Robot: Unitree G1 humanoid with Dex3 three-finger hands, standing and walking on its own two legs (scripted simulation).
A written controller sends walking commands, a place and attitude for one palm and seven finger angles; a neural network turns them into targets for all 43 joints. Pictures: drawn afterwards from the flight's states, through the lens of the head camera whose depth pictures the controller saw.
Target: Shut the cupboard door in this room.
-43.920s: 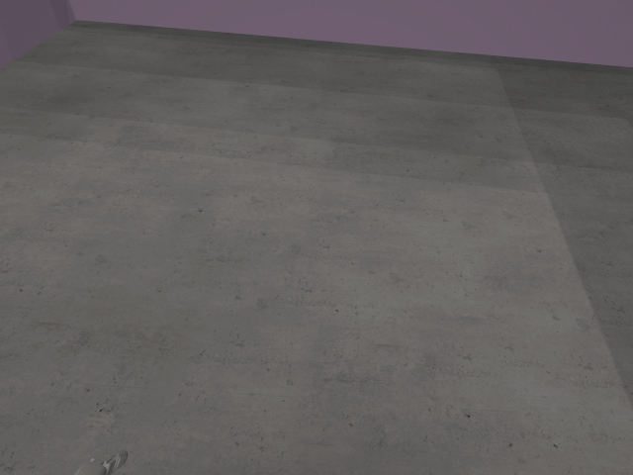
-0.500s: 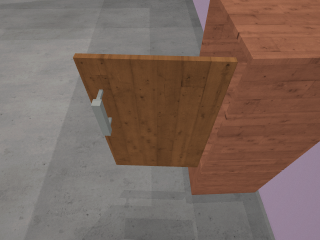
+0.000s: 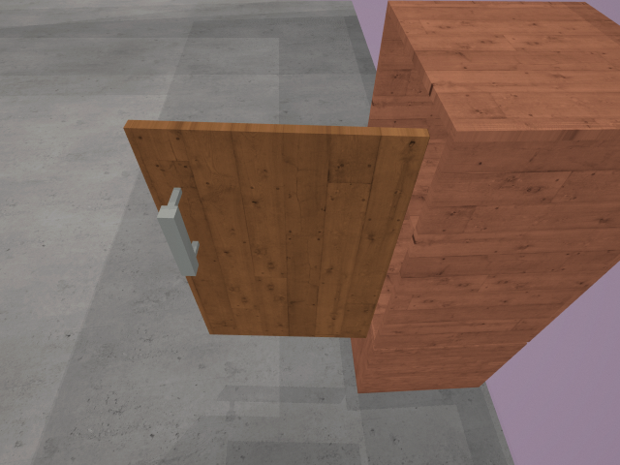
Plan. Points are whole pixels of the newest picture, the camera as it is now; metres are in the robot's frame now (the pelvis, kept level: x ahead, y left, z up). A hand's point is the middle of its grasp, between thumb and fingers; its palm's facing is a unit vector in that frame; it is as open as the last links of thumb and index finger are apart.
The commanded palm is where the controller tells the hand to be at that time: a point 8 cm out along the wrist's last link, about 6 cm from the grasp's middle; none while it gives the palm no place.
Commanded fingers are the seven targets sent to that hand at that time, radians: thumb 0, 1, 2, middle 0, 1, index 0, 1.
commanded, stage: come to a stop and stand still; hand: left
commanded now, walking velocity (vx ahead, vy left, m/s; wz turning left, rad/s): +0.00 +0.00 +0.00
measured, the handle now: (183, 233) +0.43 +0.22 +0.03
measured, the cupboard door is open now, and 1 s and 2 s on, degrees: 86 86 86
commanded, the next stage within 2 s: look again from close up in 0.48 s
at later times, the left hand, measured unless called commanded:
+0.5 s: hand out of the picture -0.01 +0.16 -0.18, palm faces +0.04 -0.99 -0.14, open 7.4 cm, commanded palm none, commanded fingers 0.00 0.90 0.90 -0.20 -0.30 -0.20 -0.30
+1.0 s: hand out of the picture +0.04 +0.24 -0.18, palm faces +0.01 -0.96 -0.27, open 7.4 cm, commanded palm none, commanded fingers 0.00 0.90 0.90 -0.20 -0.30 -0.20 -0.30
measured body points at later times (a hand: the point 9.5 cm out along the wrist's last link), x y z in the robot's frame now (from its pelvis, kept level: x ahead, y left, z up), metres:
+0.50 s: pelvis +0.03 +0.01 +0.00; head +0.04 +0.02 +0.45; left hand -0.01 +0.21 -0.17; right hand +0.04 -0.22 -0.16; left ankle +0.04 +0.14 -0.74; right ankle -0.08 -0.09 -0.74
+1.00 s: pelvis +0.01 +0.04 -0.01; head +0.03 +0.03 +0.44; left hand +0.04 +0.29 -0.16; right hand +0.09 -0.20 -0.16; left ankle +0.04 +0.14 -0.74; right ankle -0.08 -0.08 -0.74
